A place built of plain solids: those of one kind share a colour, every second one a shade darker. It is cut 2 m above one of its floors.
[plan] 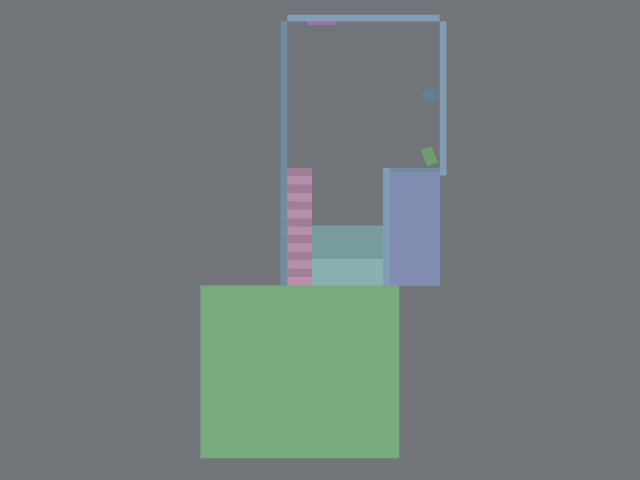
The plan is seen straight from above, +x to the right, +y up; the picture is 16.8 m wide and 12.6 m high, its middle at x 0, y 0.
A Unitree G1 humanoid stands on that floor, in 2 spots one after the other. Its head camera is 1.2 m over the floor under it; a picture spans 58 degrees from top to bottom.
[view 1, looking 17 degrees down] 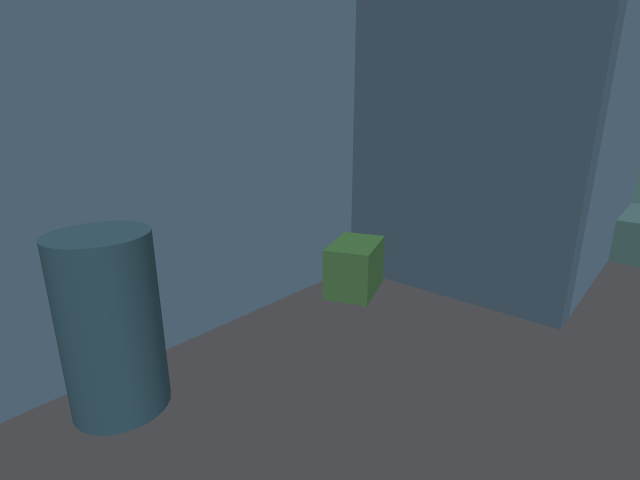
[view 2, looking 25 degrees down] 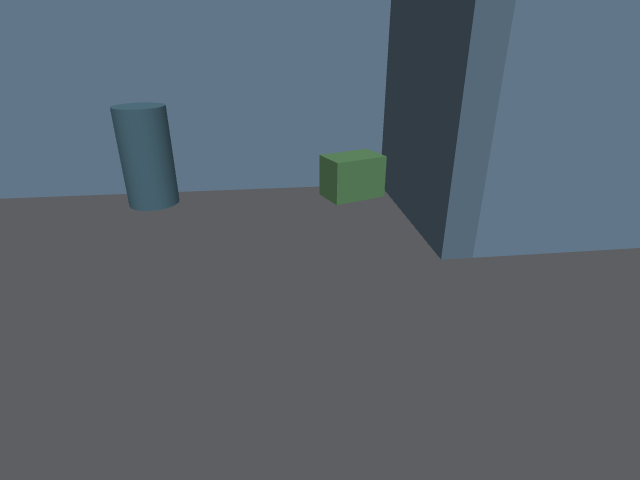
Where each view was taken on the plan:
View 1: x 1.24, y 4.44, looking -49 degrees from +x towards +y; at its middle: wall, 3.03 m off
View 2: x -0.53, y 2.89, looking -7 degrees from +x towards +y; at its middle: ground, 2.84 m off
